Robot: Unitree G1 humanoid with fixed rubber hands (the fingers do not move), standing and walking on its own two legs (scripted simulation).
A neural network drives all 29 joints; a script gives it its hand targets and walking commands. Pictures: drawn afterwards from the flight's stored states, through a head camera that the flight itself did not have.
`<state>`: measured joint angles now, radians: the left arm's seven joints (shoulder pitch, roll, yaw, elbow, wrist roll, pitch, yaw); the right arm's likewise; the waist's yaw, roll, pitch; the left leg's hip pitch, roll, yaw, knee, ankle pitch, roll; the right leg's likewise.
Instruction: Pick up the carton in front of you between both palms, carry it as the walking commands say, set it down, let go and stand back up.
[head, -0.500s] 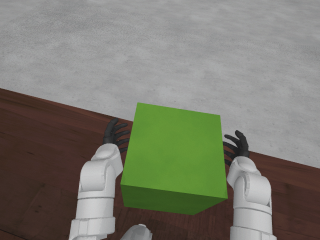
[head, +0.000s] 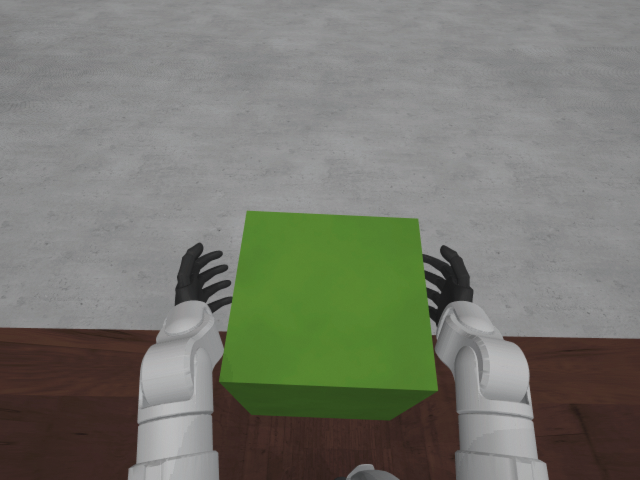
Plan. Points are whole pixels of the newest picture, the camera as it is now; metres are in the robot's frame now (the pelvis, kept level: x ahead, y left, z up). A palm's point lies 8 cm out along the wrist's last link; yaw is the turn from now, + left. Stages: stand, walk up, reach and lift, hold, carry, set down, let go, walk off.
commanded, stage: carry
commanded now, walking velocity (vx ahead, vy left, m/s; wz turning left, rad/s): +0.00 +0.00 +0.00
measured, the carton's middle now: (326, 326) +0.33 -0.03 +0.00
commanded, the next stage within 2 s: none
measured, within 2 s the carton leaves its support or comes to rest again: neither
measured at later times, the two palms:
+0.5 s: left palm (240, 166) +0.76 +0.12 -0.07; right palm (382, 174) +0.74 -0.19 -0.09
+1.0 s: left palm (264, 135) +1.12 +0.08 -0.23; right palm (361, 131) +1.15 -0.23 -0.25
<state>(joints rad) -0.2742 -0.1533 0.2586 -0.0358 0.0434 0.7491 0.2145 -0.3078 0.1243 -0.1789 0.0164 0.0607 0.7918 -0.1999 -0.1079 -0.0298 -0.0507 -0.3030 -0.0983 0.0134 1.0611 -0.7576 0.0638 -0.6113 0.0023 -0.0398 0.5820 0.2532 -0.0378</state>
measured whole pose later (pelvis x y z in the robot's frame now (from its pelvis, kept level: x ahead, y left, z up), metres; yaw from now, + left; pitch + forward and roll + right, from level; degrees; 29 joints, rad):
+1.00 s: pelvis +0.82 -0.10 -0.27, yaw +0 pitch +8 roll -1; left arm -0.28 -0.15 0.17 0.02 -0.05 0.74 0.23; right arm -0.25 0.14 -0.27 0.05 -0.03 0.70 -0.21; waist 0.13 0.01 -0.02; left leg -0.74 0.01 -0.02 0.95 -0.13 0.05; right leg -0.39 0.13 -0.08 0.80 -0.48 -0.13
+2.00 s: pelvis +1.30 -0.15 -0.35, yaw -1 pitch +4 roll +2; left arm -0.35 -0.15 0.22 -0.13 0.03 0.94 0.20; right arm -0.36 0.15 -0.25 -0.07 -0.05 0.91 -0.20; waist 0.02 -0.04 -0.06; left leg -0.41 -0.04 0.12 0.54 -0.14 0.06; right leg -0.17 0.05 -0.03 0.63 -0.42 -0.06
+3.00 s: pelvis +1.43 -0.19 -0.35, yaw +0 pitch +4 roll +0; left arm -0.40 -0.17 0.26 -0.09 0.06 0.98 0.19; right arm -0.38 0.14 -0.27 -0.07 -0.04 0.98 -0.18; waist -0.02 0.01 -0.06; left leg -0.27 0.02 0.09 0.55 -0.34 0.02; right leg -0.30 0.02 -0.06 0.55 -0.30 -0.04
